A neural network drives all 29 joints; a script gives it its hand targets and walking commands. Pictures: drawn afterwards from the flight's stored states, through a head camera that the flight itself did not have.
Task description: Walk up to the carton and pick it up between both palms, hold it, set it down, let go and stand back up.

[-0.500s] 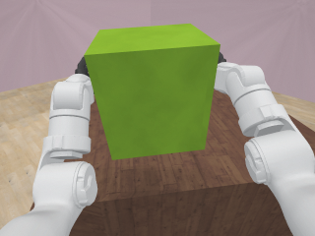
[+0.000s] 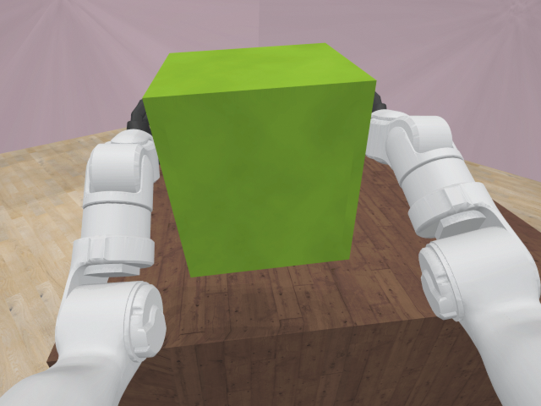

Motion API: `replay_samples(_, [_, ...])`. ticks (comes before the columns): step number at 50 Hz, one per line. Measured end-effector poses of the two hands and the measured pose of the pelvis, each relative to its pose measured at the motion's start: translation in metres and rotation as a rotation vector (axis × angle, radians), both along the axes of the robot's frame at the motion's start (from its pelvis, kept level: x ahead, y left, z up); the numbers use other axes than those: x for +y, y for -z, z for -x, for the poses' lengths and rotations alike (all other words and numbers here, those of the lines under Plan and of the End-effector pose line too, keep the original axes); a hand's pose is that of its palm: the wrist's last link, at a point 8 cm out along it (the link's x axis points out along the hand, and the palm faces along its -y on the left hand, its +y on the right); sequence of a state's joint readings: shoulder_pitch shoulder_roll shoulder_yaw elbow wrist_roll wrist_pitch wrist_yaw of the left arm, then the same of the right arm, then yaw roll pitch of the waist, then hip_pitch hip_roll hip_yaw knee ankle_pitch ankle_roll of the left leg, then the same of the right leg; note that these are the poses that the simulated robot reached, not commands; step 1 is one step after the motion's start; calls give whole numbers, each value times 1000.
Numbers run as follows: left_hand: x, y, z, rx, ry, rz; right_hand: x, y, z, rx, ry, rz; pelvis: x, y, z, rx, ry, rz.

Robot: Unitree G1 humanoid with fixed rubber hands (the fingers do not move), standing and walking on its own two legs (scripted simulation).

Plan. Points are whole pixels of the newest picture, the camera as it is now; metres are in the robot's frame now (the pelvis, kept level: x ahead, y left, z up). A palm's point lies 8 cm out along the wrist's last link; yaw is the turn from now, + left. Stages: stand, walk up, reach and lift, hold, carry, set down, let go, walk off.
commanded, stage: hold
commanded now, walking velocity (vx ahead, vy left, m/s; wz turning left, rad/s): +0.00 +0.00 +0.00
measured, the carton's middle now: (259, 156) +0.37 +0.00 +0.29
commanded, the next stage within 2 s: none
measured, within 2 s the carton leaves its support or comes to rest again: neither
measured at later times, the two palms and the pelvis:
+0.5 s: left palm (144, 139) +0.36 +0.16 +0.32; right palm (382, 121) +0.36 -0.16 +0.35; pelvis +0.00 +0.00 +0.00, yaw -1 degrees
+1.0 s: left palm (142, 142) +0.37 +0.16 +0.31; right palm (377, 124) +0.36 -0.15 +0.34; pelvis -0.01 +0.00 +0.00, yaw +0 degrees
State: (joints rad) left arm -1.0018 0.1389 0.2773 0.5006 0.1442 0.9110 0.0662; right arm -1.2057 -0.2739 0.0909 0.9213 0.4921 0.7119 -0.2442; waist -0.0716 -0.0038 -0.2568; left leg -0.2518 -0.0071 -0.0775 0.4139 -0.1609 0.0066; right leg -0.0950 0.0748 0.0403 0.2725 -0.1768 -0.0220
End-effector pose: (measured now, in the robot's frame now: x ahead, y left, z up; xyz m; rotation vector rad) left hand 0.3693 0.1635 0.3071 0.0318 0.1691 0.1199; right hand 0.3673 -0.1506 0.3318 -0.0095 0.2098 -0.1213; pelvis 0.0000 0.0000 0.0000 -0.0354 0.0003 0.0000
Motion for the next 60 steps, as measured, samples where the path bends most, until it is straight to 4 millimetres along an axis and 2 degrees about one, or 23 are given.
replay_samples(5, [-1, 2, 0, 8, -1, -3, -1, 3, 0, 7, 1, -10, 1, 0, 0, 1, 1, 0])
replay_samples(19, [-9, -8, 6, -3, 2, 20, -8, -12, 8, -4, 15, -12, 0, 1, 2, -7, 17, 1])
replay_samples(30, [-6, -15, 9, 2, 0, 24, -6, -17, 10, 1, 12, -16, -2, 1, 6, 2, 14, -1])
replay_samples(47, [-4, -8, 4, 5, 5, 11, -3, -12, 6, 5, 12, -3, -2, 1, 8, 22, 6, 2])
replay_samples(60, [-7, -2, -5, 11, 20, -12, -7, -1, 1, 11, 27, -23, 1, 0, 3, 21, 1, 1])
